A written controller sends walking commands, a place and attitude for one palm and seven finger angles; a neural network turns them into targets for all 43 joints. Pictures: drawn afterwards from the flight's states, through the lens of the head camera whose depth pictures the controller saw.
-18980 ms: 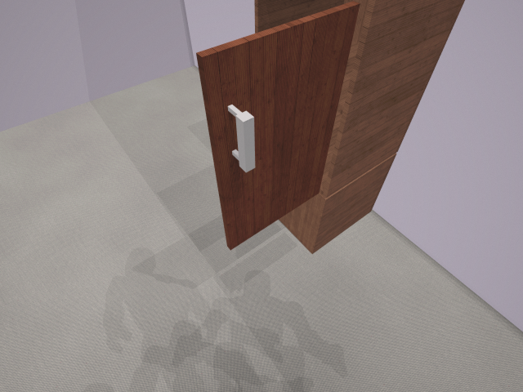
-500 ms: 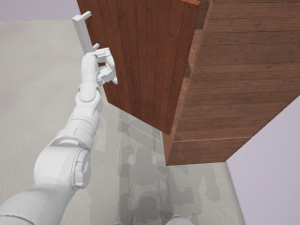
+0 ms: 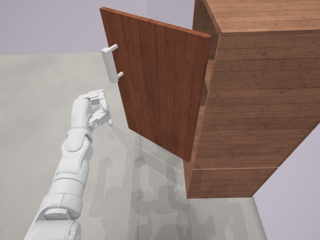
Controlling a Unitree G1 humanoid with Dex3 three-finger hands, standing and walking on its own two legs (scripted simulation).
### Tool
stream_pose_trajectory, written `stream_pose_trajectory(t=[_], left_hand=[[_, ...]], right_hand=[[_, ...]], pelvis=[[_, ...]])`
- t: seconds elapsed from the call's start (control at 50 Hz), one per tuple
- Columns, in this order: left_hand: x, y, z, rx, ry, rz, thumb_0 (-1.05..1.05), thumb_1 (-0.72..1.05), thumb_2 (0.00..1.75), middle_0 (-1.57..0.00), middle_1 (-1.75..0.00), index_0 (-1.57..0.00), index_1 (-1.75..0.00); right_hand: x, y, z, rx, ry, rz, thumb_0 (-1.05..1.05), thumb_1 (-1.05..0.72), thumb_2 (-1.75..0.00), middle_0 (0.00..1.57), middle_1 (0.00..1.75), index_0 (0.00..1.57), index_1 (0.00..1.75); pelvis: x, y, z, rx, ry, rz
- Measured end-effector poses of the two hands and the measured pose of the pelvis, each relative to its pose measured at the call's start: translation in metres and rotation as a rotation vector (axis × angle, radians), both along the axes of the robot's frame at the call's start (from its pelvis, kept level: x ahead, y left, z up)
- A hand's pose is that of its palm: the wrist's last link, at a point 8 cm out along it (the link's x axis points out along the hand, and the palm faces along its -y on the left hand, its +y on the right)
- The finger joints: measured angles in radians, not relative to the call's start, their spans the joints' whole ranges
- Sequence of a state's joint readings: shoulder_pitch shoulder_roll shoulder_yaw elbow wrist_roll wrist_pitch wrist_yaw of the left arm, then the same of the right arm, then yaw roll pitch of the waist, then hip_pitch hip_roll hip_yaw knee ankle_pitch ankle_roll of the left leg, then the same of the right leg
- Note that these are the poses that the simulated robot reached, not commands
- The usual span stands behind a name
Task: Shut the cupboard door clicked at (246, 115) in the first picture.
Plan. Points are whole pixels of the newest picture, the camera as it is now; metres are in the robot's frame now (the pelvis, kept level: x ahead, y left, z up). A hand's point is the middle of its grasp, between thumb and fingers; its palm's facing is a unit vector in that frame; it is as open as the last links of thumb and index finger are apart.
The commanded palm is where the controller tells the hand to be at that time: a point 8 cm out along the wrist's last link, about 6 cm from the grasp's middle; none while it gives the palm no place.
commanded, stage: draw the hand back to the body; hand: left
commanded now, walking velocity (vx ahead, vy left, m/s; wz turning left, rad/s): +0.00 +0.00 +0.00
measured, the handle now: (114, 63) +0.67 +0.17 +0.09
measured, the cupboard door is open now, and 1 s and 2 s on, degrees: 55 55 55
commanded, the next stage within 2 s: step back with the hand held close in 1.14 s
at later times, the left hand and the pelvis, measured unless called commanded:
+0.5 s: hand (40, 160) +0.25 +0.23 +0.15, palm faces +0.35 -0.89 -0.29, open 4.2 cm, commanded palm +0.20 +0.27 +0.17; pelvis +0.00 +0.00 +0.02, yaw +2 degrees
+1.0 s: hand out of the picture +0.18 +0.29 +0.16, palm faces +0.52 -0.76 -0.38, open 7.3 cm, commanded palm +0.13 +0.32 +0.19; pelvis +0.01 +0.01 +0.02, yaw +2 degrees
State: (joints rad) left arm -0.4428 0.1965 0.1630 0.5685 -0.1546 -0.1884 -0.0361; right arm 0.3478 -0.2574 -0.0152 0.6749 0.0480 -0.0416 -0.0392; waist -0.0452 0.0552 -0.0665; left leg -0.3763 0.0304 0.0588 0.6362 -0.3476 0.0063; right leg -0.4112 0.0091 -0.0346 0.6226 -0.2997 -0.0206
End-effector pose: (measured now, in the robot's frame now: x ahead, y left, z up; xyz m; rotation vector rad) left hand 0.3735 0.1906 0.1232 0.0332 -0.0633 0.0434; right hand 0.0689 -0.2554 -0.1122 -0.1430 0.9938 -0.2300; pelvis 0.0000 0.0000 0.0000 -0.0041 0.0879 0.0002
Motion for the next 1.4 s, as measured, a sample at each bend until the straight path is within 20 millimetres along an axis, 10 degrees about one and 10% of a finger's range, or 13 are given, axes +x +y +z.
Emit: stream_pose_trajectory(t=[0.18, 0.34, 0.86, 1.4], left_hand=[[-0.065, 0.023, 0.023, 0.133, -0.035, 0.066, 0.02, 0.90, 0.90, -1.19, -1.39, -1.20, -1.38], [-0.122, 0.057, 0.027, 0.205, -0.026, 0.205, 0.02, 0.89, 0.90, -1.01, -1.18, -1.01, -1.18], [-0.243, 0.134, 0.066, 0.451, -0.030, 0.511, 0.02, 0.89, 0.90, -0.32, -0.42, -0.32, -0.42], [-0.226, 0.141, 0.064, 0.467, -0.058, 0.453, 0.02, 0.89, 0.90, -0.21, -0.30, -0.21, -0.30]], right_hand=[[0.097, 0.019, 0.044, -0.002, -0.293, 0.099, 0.01, -0.90, -0.90, 0.20, 0.30, 0.19, 0.30], [0.134, 0.047, 0.065, 0.015, -0.357, 0.207, 0.01, -0.90, -0.90, 0.20, 0.30, 0.20, 0.30], [0.110, 0.050, 0.041, 0.007, -0.269, 0.194, 0.01, -0.90, -0.90, 0.20, 0.30, 0.20, 0.30], [0.108, 0.054, 0.045, -0.014, -0.255, 0.176, 0.01, -0.90, -0.90, 0.20, 0.30, 0.20, 0.30]], pelvis=[[-0.002, 0.000, 0.010, 0.009, -0.094, 0.010], [-0.001, 0.000, 0.017, 0.005, -0.151, 0.029], [0.009, 0.013, 0.018, -0.001, -0.171, 0.034], [0.005, 0.022, 0.015, -0.019, -0.108, 0.032]])
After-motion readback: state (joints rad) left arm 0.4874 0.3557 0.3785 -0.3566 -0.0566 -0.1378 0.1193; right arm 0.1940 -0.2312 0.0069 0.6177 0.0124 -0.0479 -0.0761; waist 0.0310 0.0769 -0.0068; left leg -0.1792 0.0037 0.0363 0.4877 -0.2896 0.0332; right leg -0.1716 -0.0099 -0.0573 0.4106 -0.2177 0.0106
